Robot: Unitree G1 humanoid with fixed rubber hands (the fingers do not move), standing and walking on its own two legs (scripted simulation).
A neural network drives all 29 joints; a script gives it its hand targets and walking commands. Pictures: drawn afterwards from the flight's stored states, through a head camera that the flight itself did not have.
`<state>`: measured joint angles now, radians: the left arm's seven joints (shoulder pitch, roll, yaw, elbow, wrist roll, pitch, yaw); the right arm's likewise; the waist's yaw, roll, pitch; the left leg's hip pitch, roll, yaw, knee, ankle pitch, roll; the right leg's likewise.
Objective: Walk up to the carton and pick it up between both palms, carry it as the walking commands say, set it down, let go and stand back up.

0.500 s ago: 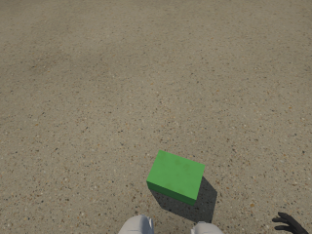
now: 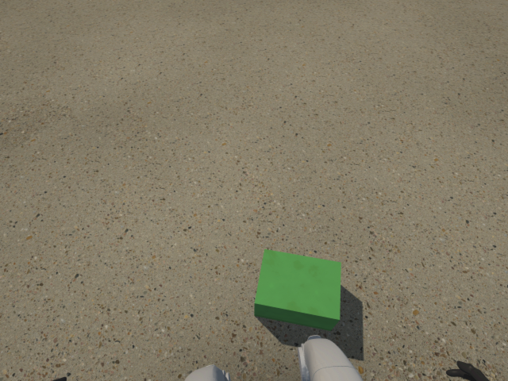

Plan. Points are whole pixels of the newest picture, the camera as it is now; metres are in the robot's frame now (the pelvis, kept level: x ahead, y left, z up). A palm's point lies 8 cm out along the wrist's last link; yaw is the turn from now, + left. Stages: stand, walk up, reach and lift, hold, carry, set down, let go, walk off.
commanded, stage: walk up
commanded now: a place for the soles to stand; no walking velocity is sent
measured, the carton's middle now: (297, 289) +0.48 -0.15 -0.66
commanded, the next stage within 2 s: none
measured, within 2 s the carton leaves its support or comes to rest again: neither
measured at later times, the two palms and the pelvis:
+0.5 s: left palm out of the picture +0.12 +0.31 -0.08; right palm out of the picture +0.07 -0.35 -0.07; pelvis -0.01 -0.02 +0.00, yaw -6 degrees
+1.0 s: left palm out of the picture +0.13 +0.27 -0.07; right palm out of the picture +0.03 -0.37 -0.08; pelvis -0.02 -0.04 +0.00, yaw -10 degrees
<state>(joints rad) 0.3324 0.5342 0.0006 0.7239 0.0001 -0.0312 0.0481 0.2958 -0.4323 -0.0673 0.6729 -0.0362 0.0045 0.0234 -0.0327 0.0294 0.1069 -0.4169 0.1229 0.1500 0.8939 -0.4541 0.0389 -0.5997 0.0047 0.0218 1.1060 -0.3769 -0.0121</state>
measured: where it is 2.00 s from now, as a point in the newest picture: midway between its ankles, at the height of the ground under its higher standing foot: outside the picture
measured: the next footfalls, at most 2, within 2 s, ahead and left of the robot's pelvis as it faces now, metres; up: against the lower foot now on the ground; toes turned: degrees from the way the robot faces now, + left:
right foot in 0.16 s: +0.07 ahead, -0.19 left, +0.00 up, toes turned -15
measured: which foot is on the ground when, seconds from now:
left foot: down 0.00-1.00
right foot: up 0.00-0.14, down 0.16-1.00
